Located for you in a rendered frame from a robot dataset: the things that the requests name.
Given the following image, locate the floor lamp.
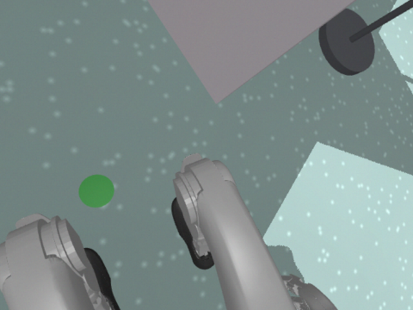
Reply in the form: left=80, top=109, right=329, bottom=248
left=319, top=0, right=413, bottom=76

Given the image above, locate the right robot hand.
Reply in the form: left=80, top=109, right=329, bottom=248
left=281, top=274, right=338, bottom=310

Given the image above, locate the left robot foot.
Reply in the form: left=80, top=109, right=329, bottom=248
left=84, top=248, right=120, bottom=310

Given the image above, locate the right robot foot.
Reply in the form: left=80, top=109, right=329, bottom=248
left=172, top=198, right=214, bottom=269

